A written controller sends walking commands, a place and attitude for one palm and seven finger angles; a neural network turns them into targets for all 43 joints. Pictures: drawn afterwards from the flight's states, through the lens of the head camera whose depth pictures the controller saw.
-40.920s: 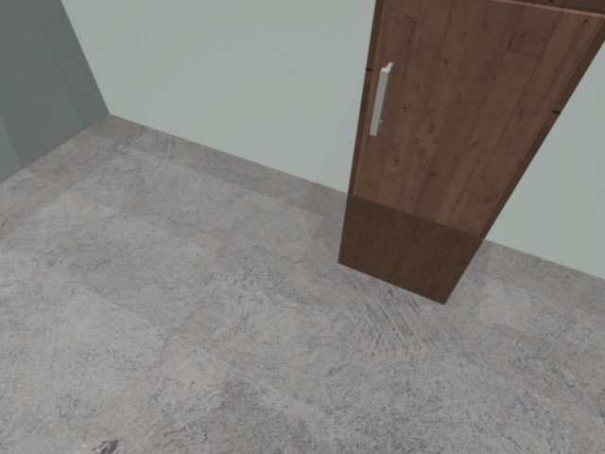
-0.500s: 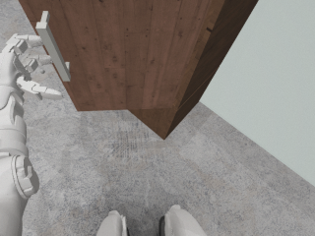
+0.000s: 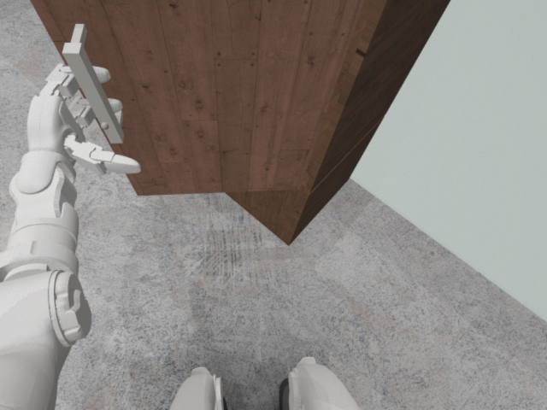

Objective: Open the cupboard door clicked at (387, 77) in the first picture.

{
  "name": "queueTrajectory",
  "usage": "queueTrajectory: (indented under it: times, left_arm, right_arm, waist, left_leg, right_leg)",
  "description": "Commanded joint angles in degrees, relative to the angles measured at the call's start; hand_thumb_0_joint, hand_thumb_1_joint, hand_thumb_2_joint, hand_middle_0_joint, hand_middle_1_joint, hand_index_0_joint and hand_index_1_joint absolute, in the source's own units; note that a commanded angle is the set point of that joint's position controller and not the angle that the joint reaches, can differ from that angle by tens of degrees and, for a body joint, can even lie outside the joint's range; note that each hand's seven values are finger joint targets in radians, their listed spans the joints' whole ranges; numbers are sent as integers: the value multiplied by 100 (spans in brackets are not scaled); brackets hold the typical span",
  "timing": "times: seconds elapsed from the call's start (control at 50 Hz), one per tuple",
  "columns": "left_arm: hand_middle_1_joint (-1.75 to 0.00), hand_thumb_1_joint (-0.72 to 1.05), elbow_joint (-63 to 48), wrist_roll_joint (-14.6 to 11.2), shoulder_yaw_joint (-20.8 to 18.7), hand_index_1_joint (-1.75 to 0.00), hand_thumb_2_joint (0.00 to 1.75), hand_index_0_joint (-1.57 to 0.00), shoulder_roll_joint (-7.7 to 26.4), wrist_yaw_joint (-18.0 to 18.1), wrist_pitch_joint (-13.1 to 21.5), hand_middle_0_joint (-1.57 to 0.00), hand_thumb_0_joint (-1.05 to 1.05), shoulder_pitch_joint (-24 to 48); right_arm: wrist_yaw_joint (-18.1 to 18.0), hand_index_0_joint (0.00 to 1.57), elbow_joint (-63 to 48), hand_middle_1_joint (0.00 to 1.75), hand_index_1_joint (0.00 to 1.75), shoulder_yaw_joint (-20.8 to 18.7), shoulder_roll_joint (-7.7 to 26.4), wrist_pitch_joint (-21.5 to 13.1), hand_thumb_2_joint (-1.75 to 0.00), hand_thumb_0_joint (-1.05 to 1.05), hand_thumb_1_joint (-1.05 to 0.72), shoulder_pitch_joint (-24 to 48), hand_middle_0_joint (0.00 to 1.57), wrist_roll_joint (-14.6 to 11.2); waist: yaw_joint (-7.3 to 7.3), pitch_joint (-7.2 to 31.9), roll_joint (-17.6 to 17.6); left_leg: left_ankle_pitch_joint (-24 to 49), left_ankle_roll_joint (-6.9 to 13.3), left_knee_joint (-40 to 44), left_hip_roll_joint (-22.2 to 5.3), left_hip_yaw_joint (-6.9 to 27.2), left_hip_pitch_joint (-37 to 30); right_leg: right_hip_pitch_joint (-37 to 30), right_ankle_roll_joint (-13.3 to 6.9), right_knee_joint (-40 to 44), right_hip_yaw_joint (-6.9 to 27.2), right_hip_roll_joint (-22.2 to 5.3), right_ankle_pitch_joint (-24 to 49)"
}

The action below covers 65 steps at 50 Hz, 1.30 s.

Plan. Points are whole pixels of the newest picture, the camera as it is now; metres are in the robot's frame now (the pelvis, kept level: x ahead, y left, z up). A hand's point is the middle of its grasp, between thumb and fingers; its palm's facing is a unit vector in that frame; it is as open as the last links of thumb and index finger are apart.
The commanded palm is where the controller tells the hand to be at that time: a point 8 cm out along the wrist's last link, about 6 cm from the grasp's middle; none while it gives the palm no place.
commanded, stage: slide the fingers in behind the handle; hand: left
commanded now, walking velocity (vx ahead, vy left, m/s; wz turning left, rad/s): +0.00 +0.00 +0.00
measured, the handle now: (100, 90) +0.56 +0.22 +0.08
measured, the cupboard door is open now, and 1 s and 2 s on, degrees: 46 46 70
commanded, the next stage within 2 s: close the thumb around the handle in 0.52 s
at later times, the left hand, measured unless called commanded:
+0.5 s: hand (111, 124) +0.50 +0.20 +0.07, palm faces +0.01 -1.00 -0.01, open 14.0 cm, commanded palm +0.48 +0.24 +0.07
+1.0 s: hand (116, 124) +0.50 +0.19 +0.07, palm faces +0.03 -1.00 -0.02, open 10.0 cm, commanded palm +0.48 +0.23 +0.07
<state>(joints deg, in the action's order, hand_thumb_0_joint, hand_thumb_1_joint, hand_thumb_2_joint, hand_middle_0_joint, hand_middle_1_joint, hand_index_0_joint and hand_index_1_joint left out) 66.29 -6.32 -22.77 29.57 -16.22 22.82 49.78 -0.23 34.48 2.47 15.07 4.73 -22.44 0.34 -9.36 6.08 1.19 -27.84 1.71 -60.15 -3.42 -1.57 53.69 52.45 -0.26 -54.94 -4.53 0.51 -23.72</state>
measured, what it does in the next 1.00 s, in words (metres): stands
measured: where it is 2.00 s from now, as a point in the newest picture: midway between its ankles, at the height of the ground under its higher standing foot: outside the picture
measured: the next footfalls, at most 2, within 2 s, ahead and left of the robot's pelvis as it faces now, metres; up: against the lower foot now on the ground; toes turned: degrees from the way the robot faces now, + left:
none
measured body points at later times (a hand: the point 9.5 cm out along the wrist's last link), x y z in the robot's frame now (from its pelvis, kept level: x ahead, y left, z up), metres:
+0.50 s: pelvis +0.00 +0.00 +0.00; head +0.13 +0.02 +0.43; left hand +0.49 +0.25 +0.07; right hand +0.01 -0.27 -0.11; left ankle +0.00 +0.10 -0.67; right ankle +0.02 -0.12 -0.67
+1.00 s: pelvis +0.00 +0.00 +0.00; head +0.13 +0.02 +0.43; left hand +0.49 +0.24 +0.07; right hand +0.01 -0.26 -0.11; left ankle +0.00 +0.10 -0.67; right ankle +0.02 -0.12 -0.67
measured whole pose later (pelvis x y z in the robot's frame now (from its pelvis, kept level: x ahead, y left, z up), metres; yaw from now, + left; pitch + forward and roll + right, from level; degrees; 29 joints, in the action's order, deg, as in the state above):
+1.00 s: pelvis +0.00 +0.00 +0.00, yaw +0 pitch +21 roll -3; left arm 66.8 -5.6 -21.9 27.7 -13.3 23.8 50.0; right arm 0.0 35.0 2.2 14.9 4.3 -22.5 0.6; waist -9.2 6.3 1.6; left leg -27.8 1.5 -59.7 -3.2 -1.7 53.5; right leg 52.6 -0.4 -55.2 -4.2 0.4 -24.0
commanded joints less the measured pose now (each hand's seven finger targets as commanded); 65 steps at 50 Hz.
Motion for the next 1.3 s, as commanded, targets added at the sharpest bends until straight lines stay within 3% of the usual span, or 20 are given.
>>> queueTrajectory:
  times: [0.0,0.1,0.12,0.16,0.26,0.28,0.32,0.36,0.44,0.5,0.6,0.7,0.76,0.8,0.86,0.98,1.1,1.16,1.24,1.28]
  left_arm:
    - [-120,-50,-1276,-33,-189,-120,30,-30,1470,86,393,-30,0,2579]
    - [-120,-50,-1295,-76,-144,-120,30,-30,1273,120,442,-30,0,2361]
    - [-120,-50,-1150,-52,-311,-120,30,-30,1491,134,408,-30,0,2242]
    - [-120,-50,-1118,-8,-223,-120,30,-30,1474,139,374,-30,0,2358]
    - [-120,-50,-1166,-29,-179,-120,30,-30,1455,129,442,-30,0,2681]
    - [-120,-50,-1169,-18,-321,-120,30,-30,1676,122,473,-30,0,2704]
    - [-120,-50,-1275,-15,-158,-120,30,-30,1437,64,523,-30,0,2604]
    - [-120,-50,-1185,-71,-19,-120,30,-30,1216,21,503,-30,0,2533]
    - [-120,-50,-1066,-70,-29,-120,30,-30,1245,50,332,-30,0,2532]
    - [-120,-50,-1296,-30,-67,-120,30,-30,1290,129,412,-30,0,2690]
    - [-120,-50,-1160,5,-5,-120,30,-30,1178,217,450,-30,0,2684]
    - [-123,-22,-1246,18,-157,-123,42,-32,1308,247,496,-32,0,2419]
    - [-125,-5,-1283,-18,3,-125,49,-33,1103,231,479,-33,0,2506]
    - [-126,6,-1264,-21,-38,-126,54,-34,1099,246,466,-34,0,2331]
    - [-128,23,-1173,-29,31,-128,61,-35,1042,258,448,-35,0,2490]
    - [-131,56,-1184,-1,-129,-131,76,-38,1273,247,516,-38,0,2537]
    - [-135,90,-1299,-26,120,-135,90,-40,929,209,526,-40,0,2425]
    - [-135,90,-1394,-42,49,-135,90,-40,1044,243,552,-40,0,2495]
    - [-135,90,-1233,9,170,-135,90,-40,950,241,512,-40,0,2499]
    - [-135,90,-1316,-18,121,-135,90,-40,964,243,555,-40,0,2486]
  right_arm:
    - [-91,20,-243,30,30,-395,1069,-128,-90,0,-90,-921,20,8]
    - [-53,20,-222,30,30,-414,1030,-147,-90,0,-90,-936,20,16]
    - [-65,20,-234,30,30,-412,1056,-132,-90,0,-90,-927,20,7]
    - [-78,20,-283,30,30,-375,1049,-126,-90,0,-90,-911,20,-3]
    - [-112,20,-253,30,30,-373,1042,-179,-90,0,-90,-909,20,3]
    - [-122,20,-208,30,30,-380,1076,-181,-90,0,-90,-941,20,6]
    - [-106,20,-220,30,30,-402,1054,-204,-90,0,-90,-925,20,9]
    - [-91,20,-198,30,30,-404,1045,-200,-90,0,-90,-963,20,8]
    - [-92,20,-188,30,30,-406,1083,-159,-90,0,-90,-950,20,-3]
    - [-86,20,-173,30,30,-413,1054,-167,-90,0,-90,-963,20,18]
    - [-68,20,-179,30,30,-403,1046,-164,-90,0,-90,-945,20,25]
    - [-56,20,-215,30,30,-417,1047,-154,-90,0,-90,-954,20,31]
    - [-48,20,-217,30,30,-416,1030,-141,-90,0,-90,-952,20,25]
    - [-46,20,-224,30,30,-432,1031,-127,-90,0,-90,-930,20,17]
    - [-57,20,-209,30,30,-413,1030,-130,-90,0,-90,-930,20,17]
    - [-75,20,-167,30,30,-421,1050,-146,-90,0,-90,-936,20,25]
    - [-53,20,-177,30,30,-437,1016,-144,-90,0,-90,-913,20,19]
    - [-59,20,-179,30,30,-442,1045,-144,-90,0,-90,-938,20,26]
    - [-58,20,-141,30,30,-433,1030,-138,-90,0,-90,-894,20,11]
    - [-58,20,-141,30,30,-439,1029,-145,-90,0,-90,-909,20,21]
  waist:
    - [-54,2708,685]
    - [-13,2823,668]
    - [33,2643,524]
    - [-2,2446,580]
    - [-115,2484,610]
    - [-81,2648,576]
    - [-34,2863,862]
    - [-99,2735,717]
    - [-100,2586,695]
    - [-74,2772,846]
    - [-112,2620,706]
    - [24,2873,809]
    - [-58,2716,723]
    - [-3,2809,714]
    - [-101,2493,552]
    - [-42,2716,634]
    - [-35,2780,797]
    - [-51,2775,610]
    - [-79,2570,724]
    - [-36,2742,783]
  left_leg:
    - [2331,-31,659,182,432,-1967]
    - [2522,-36,633,193,385,-2016]
    - [2369,-28,660,195,357,-1816]
    - [2134,1,705,227,343,-1615]
    - [2018,22,638,225,332,-1628]
    - [2129,5,642,208,372,-1690]
    - [2347,-39,630,199,404,-2035]
    - [2471,-25,622,184,427,-2085]
    - [2276,-27,669,191,415,-1924]
    - [2538,-48,627,176,449,-2138]
    - [2398,-43,634,188,445,-2010]
    - [2715,-81,629,175,469,-2229]
    - [2723,-58,648,171,460,-2201]
    - [2720,-68,642,175,437,-2222]
    - [2479,-31,669,191,428,-1977]
    - [2466,-46,635,193,433,-2032]
    - [2695,-76,630,174,455,-2284]
    - [2691,-53,654,180,475,-2229]
    - [2451,-63,684,186,457,-2148]
    - [2653,-69,655,185,466,-2290]
  right_leg:
    - [-1148,-82,475,237,225,1777]
    - [-1276,-75,470,245,230,1993]
    - [-1352,-73,495,256,224,1939]
    - [-1379,-85,505,282,219,1823]
    - [-1263,-75,519,321,214,1737]
    - [-1328,-68,486,316,208,1810]
    - [-1161,-91,454,278,214,1819]
    - [-1105,-95,459,233,235,1870]
    - [-1058,-74,505,234,218,1742]
    - [-1003,-84,443,213,215,1858]
    - [-987,-81,443,212,222,1778]
    - [-1065,-97,409,199,226,1928]
    - [-1063,-98,431,181,237,1957]
    - [-1082,-84,444,195,232,1974]
    - [-1081,-82,477,207,233,1895]
    - [-1120,-83,444,232,217,1891]
    - [-982,-88,442,196,223,1928]
    - [-1105,-96,442,192,235,1969]
    - [-976,-94,480,200,226,1810]
    - [-999,-97,458,199,222,1904]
